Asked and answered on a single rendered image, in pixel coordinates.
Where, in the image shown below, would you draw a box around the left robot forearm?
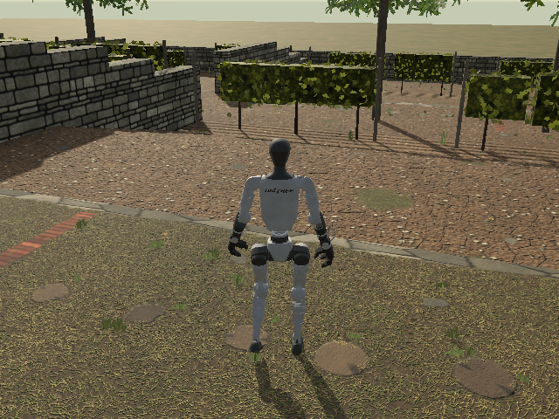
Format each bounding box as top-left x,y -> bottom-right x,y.
230,210 -> 246,243

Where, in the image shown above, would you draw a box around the robot right hand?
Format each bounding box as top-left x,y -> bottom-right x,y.
314,245 -> 334,268

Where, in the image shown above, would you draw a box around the right robot shin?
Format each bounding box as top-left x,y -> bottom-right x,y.
293,288 -> 306,343

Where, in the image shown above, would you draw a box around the left robot upper arm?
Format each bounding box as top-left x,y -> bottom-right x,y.
238,175 -> 261,223

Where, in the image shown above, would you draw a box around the right robot upper arm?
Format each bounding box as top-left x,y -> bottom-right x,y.
298,175 -> 322,225

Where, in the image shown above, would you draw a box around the left robot foot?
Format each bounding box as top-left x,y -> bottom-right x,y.
249,339 -> 263,353

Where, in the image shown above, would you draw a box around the robot left hand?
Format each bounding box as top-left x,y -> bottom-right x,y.
228,240 -> 248,257

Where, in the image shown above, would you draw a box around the right robot forearm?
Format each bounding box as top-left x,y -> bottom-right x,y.
314,212 -> 332,250

